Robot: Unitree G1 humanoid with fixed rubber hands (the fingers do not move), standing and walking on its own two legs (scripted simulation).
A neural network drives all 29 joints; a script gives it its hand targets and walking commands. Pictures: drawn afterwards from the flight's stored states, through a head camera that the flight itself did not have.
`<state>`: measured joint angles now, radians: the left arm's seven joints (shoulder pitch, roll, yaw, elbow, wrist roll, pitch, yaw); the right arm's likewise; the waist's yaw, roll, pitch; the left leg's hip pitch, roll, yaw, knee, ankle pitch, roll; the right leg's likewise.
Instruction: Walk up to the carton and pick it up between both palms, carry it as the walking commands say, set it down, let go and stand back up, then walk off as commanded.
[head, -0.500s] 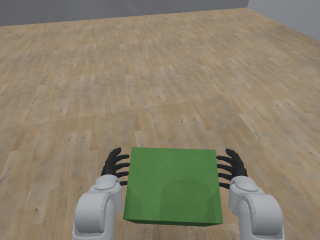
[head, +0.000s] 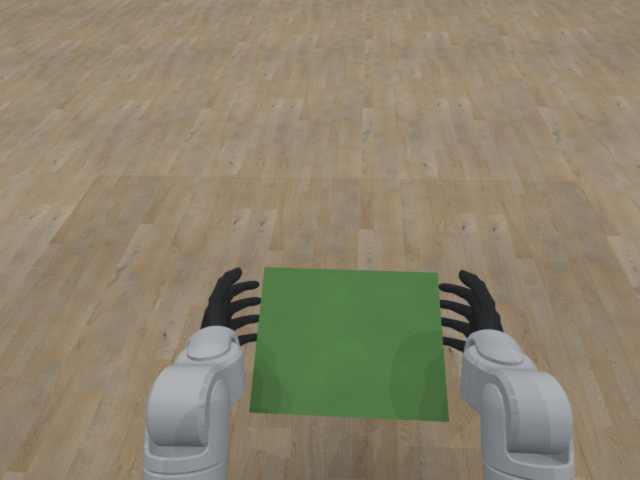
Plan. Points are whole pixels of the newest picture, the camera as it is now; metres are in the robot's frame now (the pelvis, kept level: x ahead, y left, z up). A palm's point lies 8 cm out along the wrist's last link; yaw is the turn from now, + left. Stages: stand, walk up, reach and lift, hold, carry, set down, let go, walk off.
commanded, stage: carry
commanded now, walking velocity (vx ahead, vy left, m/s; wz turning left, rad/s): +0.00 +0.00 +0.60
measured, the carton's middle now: (346, 350) +0.30 +0.01 +0.00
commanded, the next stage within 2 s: none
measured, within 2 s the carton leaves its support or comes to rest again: neither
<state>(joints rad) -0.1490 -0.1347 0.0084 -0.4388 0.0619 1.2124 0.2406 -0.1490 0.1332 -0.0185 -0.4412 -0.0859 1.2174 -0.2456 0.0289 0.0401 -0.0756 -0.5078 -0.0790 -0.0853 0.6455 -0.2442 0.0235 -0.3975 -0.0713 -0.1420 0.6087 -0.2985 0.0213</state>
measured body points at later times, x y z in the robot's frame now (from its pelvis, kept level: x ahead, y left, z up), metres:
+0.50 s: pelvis +0.00 +0.01 +0.00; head +0.03 +0.01 +0.45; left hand +0.23 +0.23 +0.09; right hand +0.31 -0.05 +0.08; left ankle +0.01 +0.11 -0.72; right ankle +0.05 -0.11 -0.71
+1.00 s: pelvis -0.03 +0.03 +0.01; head +0.00 +0.05 +0.46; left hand +0.11 +0.31 +0.08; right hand +0.29 +0.08 +0.09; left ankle -0.05 +0.11 -0.72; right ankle +0.05 -0.10 -0.66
